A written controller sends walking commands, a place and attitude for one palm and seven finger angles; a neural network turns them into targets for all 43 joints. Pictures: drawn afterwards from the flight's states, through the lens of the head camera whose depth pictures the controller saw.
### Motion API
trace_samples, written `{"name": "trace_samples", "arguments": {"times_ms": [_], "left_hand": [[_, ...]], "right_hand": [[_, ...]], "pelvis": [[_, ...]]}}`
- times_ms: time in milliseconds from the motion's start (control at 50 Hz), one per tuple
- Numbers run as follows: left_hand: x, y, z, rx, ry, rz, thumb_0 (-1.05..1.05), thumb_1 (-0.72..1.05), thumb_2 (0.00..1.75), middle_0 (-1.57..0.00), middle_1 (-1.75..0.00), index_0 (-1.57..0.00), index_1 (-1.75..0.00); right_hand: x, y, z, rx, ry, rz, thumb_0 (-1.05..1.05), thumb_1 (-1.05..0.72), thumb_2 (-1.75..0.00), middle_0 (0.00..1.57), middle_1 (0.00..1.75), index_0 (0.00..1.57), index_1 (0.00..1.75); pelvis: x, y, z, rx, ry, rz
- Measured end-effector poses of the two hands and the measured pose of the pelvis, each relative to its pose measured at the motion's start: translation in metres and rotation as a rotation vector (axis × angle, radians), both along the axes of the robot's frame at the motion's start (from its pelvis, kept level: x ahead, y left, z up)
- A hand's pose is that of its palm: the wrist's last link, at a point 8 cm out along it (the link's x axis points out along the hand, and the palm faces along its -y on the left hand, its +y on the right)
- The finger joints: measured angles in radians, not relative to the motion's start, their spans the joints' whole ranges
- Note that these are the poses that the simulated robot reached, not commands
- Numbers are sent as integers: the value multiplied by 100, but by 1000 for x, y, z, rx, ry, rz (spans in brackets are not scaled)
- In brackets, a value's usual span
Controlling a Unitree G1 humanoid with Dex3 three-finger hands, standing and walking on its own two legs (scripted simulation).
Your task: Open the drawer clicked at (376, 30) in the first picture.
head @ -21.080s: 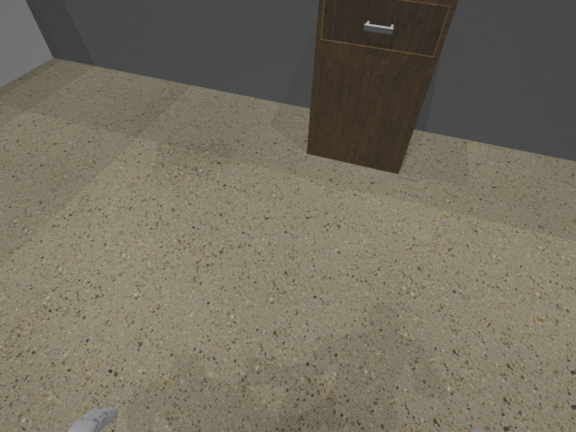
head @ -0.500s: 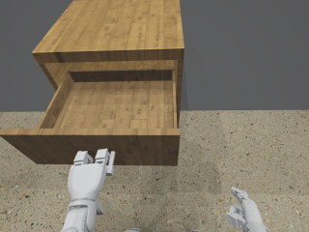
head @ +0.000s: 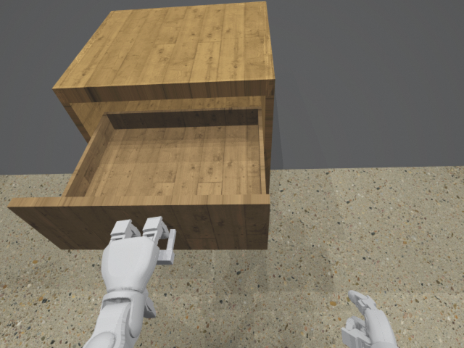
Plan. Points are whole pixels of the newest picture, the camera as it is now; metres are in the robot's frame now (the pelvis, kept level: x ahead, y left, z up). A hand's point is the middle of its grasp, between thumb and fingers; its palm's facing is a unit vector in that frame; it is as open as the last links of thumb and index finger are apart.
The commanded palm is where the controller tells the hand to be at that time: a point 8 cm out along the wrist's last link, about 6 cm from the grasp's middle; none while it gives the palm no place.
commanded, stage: lift the hand off the handle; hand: left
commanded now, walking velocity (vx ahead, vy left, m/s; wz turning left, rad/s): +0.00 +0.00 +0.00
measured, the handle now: (145, 246) +0.29 +0.20 -0.01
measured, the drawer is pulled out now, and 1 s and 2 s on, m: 0.30 0.29 0.29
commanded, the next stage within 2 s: draw the hand back to the body in 1.04 s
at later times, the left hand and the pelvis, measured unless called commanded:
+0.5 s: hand (129, 249) +0.25 +0.19 +0.08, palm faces +0.11 -0.14 -0.98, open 13.7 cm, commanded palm +0.21 +0.18 +0.13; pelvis +0.02 +0.00 +0.02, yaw -1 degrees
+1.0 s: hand (115, 219) +0.26 +0.19 +0.14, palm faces +0.15 -0.15 -0.98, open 13.8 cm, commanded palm +0.22 +0.19 +0.19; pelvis +0.01 +0.00 +0.04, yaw -1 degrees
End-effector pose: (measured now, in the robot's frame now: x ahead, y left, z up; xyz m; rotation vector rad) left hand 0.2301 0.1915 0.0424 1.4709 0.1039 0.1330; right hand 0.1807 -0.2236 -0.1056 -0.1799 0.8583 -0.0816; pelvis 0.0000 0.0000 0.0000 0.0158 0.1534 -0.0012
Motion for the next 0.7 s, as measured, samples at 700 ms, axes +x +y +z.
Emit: {"name": "trace_samples", "arguments": {"times_ms": [700], "left_hand": [[-11, 2, 110, -37, -94, -25, 0, -49, 30, -32, -120, -33, -121]], "right_hand": [[60, 24, 51, 69, -112, 124, 1, -91, -90, 20, 30, 20, 30]], "pelvis": [[17, -4, 30, 0, -138, -10]]}}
